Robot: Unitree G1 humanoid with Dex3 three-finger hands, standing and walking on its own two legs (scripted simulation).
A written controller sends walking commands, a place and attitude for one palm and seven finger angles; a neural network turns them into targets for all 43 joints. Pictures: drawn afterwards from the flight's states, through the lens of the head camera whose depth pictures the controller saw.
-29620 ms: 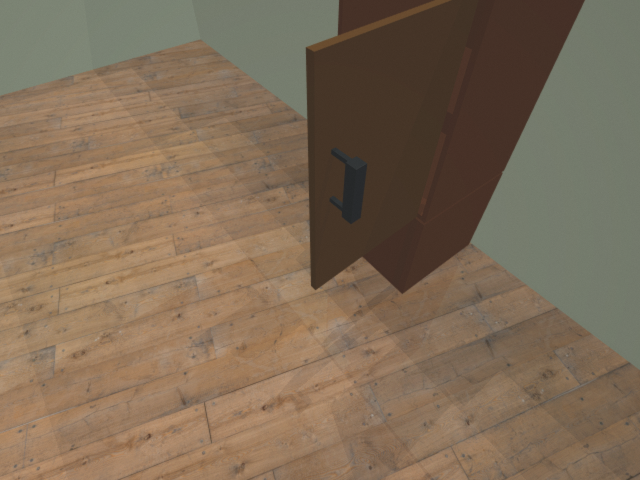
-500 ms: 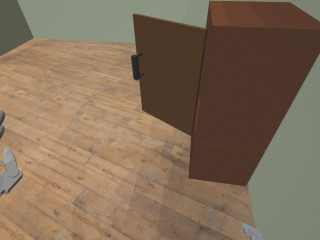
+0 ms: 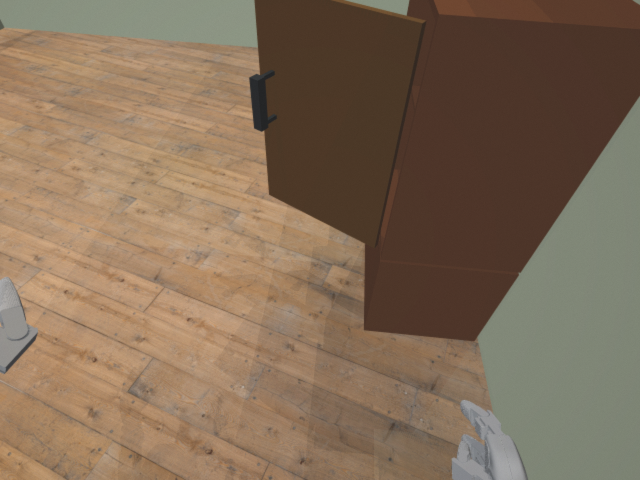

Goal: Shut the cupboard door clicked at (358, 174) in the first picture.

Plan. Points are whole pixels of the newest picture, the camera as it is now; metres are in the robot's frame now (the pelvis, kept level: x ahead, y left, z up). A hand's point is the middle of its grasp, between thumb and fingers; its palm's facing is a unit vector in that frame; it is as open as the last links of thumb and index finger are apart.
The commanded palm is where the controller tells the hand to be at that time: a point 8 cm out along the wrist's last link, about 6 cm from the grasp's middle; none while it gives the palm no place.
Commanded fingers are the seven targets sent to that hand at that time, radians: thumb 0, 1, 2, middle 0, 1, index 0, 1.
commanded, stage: stop stepping back and stand still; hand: left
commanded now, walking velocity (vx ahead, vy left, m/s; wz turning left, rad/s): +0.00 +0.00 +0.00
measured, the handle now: (265, 100) +0.95 +0.16 +0.01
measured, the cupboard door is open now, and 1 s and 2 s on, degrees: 61 61 61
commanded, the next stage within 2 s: let the arm hang, fingers relaxed in 0.72 s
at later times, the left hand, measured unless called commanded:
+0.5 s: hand out of the picture +0.16 +0.28 +0.16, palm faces +0.48 -0.77 -0.41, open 7.4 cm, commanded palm +0.10 +0.31 +0.18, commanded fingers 0.00 0.90 0.90 -0.20 -0.30 -0.20 -0.30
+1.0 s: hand out of the picture +0.12 +0.24 -0.07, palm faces +0.00 -0.91 -0.41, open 7.4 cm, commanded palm none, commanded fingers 0.00 0.90 0.90 -0.20 -0.30 -0.20 -0.30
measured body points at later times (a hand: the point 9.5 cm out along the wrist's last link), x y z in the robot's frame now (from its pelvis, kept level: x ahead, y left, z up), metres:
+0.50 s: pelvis -0.04 +0.01 +0.01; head -0.05 +0.01 +0.45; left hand +0.13 +0.32 +0.18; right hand +0.12 -0.22 -0.08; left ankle -0.03 +0.12 -0.73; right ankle -0.01 -0.14 -0.73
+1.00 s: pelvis -0.05 +0.02 -0.01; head -0.03 -0.02 +0.44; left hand +0.11 +0.29 -0.05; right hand +0.11 -0.25 -0.13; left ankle -0.03 +0.12 -0.73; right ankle -0.01 -0.14 -0.73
